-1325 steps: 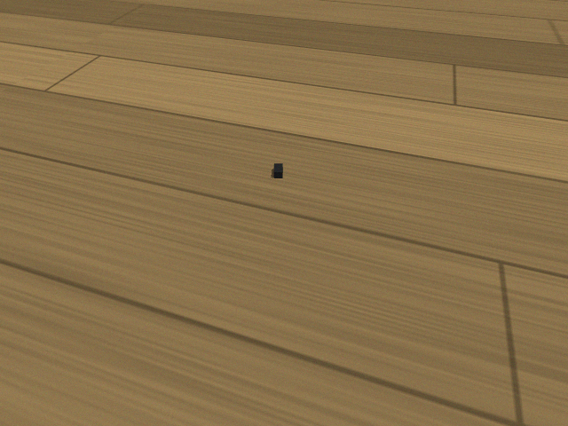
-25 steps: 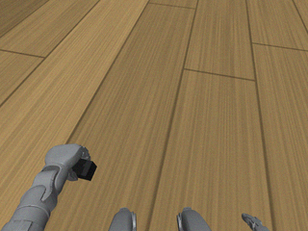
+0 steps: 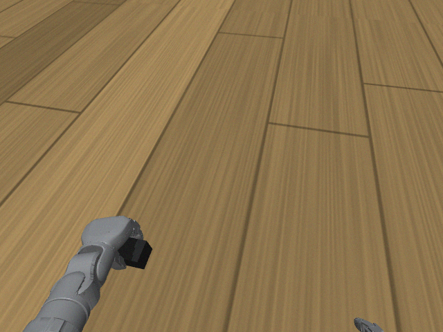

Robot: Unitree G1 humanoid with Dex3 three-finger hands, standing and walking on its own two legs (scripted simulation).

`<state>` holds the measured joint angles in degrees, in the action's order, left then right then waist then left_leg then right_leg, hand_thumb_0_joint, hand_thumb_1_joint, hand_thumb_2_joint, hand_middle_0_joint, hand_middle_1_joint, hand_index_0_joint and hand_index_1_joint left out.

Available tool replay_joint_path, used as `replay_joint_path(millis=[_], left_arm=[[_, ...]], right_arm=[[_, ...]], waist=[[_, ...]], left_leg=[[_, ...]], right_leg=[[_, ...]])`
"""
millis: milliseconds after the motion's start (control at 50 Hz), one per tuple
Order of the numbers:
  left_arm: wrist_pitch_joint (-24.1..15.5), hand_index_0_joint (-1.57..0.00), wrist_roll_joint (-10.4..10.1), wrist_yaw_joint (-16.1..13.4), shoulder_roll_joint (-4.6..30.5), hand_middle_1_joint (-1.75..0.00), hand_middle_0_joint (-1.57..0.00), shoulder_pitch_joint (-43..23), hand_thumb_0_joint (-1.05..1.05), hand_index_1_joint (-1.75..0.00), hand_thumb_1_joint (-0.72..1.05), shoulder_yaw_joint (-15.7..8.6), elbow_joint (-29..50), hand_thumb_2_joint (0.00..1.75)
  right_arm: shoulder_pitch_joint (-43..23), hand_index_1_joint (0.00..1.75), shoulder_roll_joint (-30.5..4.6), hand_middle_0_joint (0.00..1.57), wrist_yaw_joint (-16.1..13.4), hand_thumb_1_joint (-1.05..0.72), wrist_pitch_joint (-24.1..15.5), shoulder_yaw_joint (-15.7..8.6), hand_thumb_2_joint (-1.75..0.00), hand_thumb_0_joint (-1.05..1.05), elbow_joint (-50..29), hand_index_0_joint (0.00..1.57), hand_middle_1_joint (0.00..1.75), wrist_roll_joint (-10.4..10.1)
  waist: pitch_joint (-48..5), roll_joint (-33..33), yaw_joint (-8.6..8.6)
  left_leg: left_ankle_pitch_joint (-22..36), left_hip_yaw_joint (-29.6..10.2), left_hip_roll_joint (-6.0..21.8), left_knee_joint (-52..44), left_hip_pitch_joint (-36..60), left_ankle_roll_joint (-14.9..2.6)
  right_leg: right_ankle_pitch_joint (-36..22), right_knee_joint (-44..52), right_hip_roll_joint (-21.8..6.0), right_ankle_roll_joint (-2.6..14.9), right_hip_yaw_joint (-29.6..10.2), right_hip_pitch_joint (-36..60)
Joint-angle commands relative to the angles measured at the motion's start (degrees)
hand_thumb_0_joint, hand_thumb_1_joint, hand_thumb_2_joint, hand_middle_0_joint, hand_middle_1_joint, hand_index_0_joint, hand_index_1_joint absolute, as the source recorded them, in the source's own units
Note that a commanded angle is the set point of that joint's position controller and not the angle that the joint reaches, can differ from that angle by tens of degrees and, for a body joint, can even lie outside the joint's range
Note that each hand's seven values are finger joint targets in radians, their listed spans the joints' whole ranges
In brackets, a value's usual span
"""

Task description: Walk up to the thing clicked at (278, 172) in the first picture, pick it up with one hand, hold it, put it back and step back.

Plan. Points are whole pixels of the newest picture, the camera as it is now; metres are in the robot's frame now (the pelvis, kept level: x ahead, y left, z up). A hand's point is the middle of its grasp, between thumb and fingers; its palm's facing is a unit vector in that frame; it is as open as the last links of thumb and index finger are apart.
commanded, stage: hold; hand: left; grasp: from above
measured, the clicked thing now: (130, 251) +0.33 +0.21 -0.10
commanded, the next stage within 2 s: crouch in 1.88 s
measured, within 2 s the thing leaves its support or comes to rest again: neither
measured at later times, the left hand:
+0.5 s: hand (112, 241) +0.32 +0.22 -0.02, palm faces -0.46 -0.04 -0.88, open 7.0 cm
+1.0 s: hand (113, 245) +0.30 +0.21 +0.00, palm faces -0.45 -0.04 -0.89, open 7.0 cm
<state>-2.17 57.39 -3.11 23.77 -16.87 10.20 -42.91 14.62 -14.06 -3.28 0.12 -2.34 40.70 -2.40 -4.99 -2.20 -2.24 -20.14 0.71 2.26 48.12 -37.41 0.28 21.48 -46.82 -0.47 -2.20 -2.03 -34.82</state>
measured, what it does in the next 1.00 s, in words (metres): stands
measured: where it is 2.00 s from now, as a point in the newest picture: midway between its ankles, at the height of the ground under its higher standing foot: outside the picture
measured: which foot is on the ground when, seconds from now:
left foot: down 0.00-1.00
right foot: down 0.00-1.00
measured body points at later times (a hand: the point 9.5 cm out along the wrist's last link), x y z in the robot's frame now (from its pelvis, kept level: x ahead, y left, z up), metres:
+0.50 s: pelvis +0.02 +0.00 +0.02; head +0.04 -0.01 +0.47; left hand +0.34 +0.22 +0.03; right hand +0.15 -0.26 -0.10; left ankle +0.04 +0.12 -0.70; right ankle +0.02 -0.15 -0.70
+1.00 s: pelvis +0.01 -0.01 +0.03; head +0.02 -0.03 +0.48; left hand +0.32 +0.21 +0.05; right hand +0.15 -0.27 -0.08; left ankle +0.04 +0.12 -0.70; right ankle +0.02 -0.15 -0.70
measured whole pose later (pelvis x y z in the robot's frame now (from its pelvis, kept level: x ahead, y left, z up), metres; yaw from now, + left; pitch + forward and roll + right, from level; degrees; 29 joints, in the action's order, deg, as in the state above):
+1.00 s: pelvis +0.01 -0.01 +0.03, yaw +0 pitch +2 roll +0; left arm -2.3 56.7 3.4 23.6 -12.9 11.6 -33.8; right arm 11.3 -14.8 -3.8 3.7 -1.8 37.8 -3.7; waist -1.9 -3.1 0.2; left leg -14.7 1.7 1.8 33.4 -21.0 0.8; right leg 16.9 -34.2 -0.9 -1.6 -2.6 -19.7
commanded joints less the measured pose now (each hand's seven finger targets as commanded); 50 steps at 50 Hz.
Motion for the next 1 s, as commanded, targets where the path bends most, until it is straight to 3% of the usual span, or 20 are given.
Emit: replay_joint_path(millis=[0,40,180,320,480,540,580,640,660,720,740,800,840,900,960,980], left_arm=[[-0.1,-1.18,0.5,-2.7,11.9,-0.22,-1.14,-18.4,0.0,-0.19,0.8,-5.1,11.5,0.19],[0.1,-1.18,1.2,-2.6,12.2,-0.21,-1.14,-18.2,0.0,-0.17,0.8,-5.0,11.6,0.18],[0.2,-1.2,0.0,0.5,11.2,-0.24,-1.17,-16.9,0.0,-0.21,0.84,-3.9,13.2,0.24],[-0.2,-1.19,0.2,2.4,11.9,-0.21,-1.15,-14.7,0.0,-0.18,0.82,-4.7,13.6,0.21],[-0.7,-1.18,0.1,2.6,12.7,-0.21,-1.15,-16.2,0.0,-0.18,0.82,-5.7,17.3,0.22],[-0.5,-1.19,0.0,2.6,11.5,-0.21,-1.16,-15.3,0.0,-0.19,0.83,-4.8,17.5,0.24],[-0.5,-1.18,0.2,2.6,12.3,-0.21,-1.16,-14.7,0.0,-0.19,0.82,-5.4,17.6,0.24],[-0.1,-1.19,0.0,3.0,11.1,-0.22,-1.16,-14.7,0.0,-0.19,0.83,-4.1,18.5,0.24],[-0.2,-1.19,-0.2,3.1,12.0,-0.2,-1.17,-14.4,0.0,-0.18,0.83,-4.9,18.3,0.24],[0.1,-1.18,-0.2,3.7,11.4,-0.2,-1.16,-14.5,0.0,-0.18,0.82,-4.1,18.3,0.22],[-0.1,-1.18,-0.3,3.6,12.0,-0.19,-1.15,-14.1,0.0,-0.16,0.82,-5.0,18.6,0.2],[0.1,-1.17,-0.4,4.0,11.2,-0.21,-1.13,-14.6,0.0,-0.17,0.8,-4.0,19.2,0.18],[0.0,-1.17,-0.9,4.0,12.4,-0.2,-1.13,-14.0,0.0,-0.16,0.81,-5.3,19.3,0.18],[-0.2,-1.17,-0.9,4.2,11.7,-0.21,-1.13,-14.4,0.0,-0.18,0.81,-4.7,20.3,0.19],[-0.2,-1.17,-0.9,4.1,12.5,-0.22,-1.13,-12.9,0.0,-0.18,0.82,-5.7,19.7,0.18],[-0.2,-1.18,-0.9,4.2,11.4,-0.23,-1.14,-14.0,0.0,-0.19,0.83,-4.4,21.0,0.19]], right_arm=[[-1.5,0.3,-8.0,0.2,-0.4,-0.91,-2.2,-2.6,-0.9,0.0,-6.5,0.2,0.3,0.0],[-1.8,0.3,-8.1,0.2,-0.4,-0.9,-2.0,-2.6,-0.9,0.0,-6.4,0.2,0.3,0.0],[-2.2,0.3,-8.3,0.2,-0.3,-0.9,-1.3,-2.8,-0.9,0.0,-6.9,0.2,0.3,-0.3],[-3.6,0.3,-8.1,0.2,-0.4,-0.9,-0.6,-2.6,-0.9,0.0,-8.2,0.2,0.3,-0.5],[-4.5,0.3,-8.2,0.2,-0.4,-0.9,-0.1,-2.6,-0.9,0.0,-9.3,0.2,0.3,-0.6],[-4.8,0.3,-8.1,0.2,-0.4,-0.9,0.1,-2.6,-0.9,0.0,-9.4,0.2,0.3,-0.7],[-5.2,0.3,-8.2,0.2,-0.5,-0.9,0.3,-2.6,-0.9,0.0,-9.5,0.2,0.3,-0.7],[-5.5,0.3,-8.1,0.2,-0.5,-0.9,0.5,-2.4,-0.9,0.0,-10.0,0.2,0.3,-0.9],[-5.8,0.3,-8.2,0.2,-0.5,-0.9,0.6,-2.5,-0.9,0.0,-9.9,0.2,0.3,-1.0],[-6.4,0.3,-8.0,0.2,-0.5,-0.9,0.7,-2.2,-0.9,0.0,-10.4,0.2,0.3,-1.1],[-6.4,0.3,-8.1,0.2,-0.5,-0.9,0.8,-2.3,-0.9,0.0,-10.3,0.2,0.3,-1.0],[-7.1,0.3,-7.8,0.2,-0.7,-0.9,0.8,-1.9,-0.9,0.0,-10.7,0.2,0.3,-1.1],[-7.4,0.3,-7.8,0.2,-0.7,-0.9,0.8,-1.9,-0.9,0.0,-10.6,0.2,0.3,-1.1],[-7.9,0.3,-7.7,0.2,-0.8,-0.9,0.7,-1.7,-0.9,0.0,-11.1,0.2,0.3,-1.1],[-8.8,0.3,-7.7,0.2,-0.9,-0.9,0.8,-1.6,-0.9,0.0,-11.2,0.2,0.3,-1.2],[-8.8,0.3,-7.6,0.2,-0.9,-0.9,0.7,-1.5,-0.9,0.0,-11.4,0.2,0.3,-1.2]], waist=[[-15.1,-1.0,-0.01],[-15.2,-0.5,0.11],[-15.2,0.7,0.56],[-13.2,0.3,1.06],[-13.8,0.4,1.43],[-14.1,0.6,1.33],[-13.5,1.2,1.74],[-12.8,1.3,1.69],[-12.4,1.1,2.01],[-10.7,1.2,1.96],[-11.2,0.9,1.95],[-10.5,1.3,2.0],[-10.4,1.7,2.23],[-10.2,1.4,2.16],[-9.2,1.6,2.62],[-9.5,2.3,2.23]], left_leg=[[8.5,-0.2,-2.2,-9.4,15.6,-0.07],[10.2,0.0,-2.4,-9.6,16.4,-0.22],[16.0,0.6,-2.5,-11.0,19.5,-0.39],[17.1,0.7,-2.4,-12.8,20.1,-0.39],[18.3,0.9,-2.6,-13.9,22.4,-0.61],[19.2,0.9,-2.5,-14.2,23.5,-0.62],[18.9,1.0,-2.6,-14.4,23.2,-0.75],[18.0,1.4,-2.9,-15.4,23.6,-0.91],[17.4,1.4,-2.8,-15.8,23.8,-0.78],[15.6,1.2,-2.6,-17.1,23.9,-0.76],[15.0,1.3,-2.7,-17.2,24.2,-0.81],[15.0,1.3,-2.7,-17.7,24.5,-0.82],[14.0,1.5,-2.9,-18.0,24.5,-1.03],[13.1,1.7,-3.0,-18.6,24.9,-1.05],[12.5,1.8,-3.0,-19.3,25.1,-1.02],[12.3,1.7,-3.0,-19.3,25.2,-1.14]], right_leg=[[-8.4,8.9,2.8,2.7,1.4,5.0],[-10.3,9.9,2.7,2.53,1.1,6.2],[-15.5,11.5,2.8,2.21,1.1,10.8],[-15.7,12.4,3.0,2.49,1.4,11.7],[-17.1,13.5,2.8,2.28,1.4,13.9],[-17.7,13.6,2.8,2.23,1.4,14.0],[-17.7,14.3,2.7,2.08,1.4,14.8],[-17.4,15.3,2.5,2.03,1.2,14.9],[-16.3,15.6,2.6,2.13,1.4,15.2],[-14.4,16.4,2.7,2.31,1.6,14.9],[-13.8,16.6,2.6,2.25,1.5,15.1],[-13.8,17.2,2.6,2.23,1.4,15.2],[-13.0,18.0,2.4,2.01,1.2,15.9],[-12.2,18.6,2.2,2.01,0.9,16.0],[-11.3,19.4,2.3,2.08,1.0,16.3],[-11.2,19.4,2.2,1.98,0.9,16.3]])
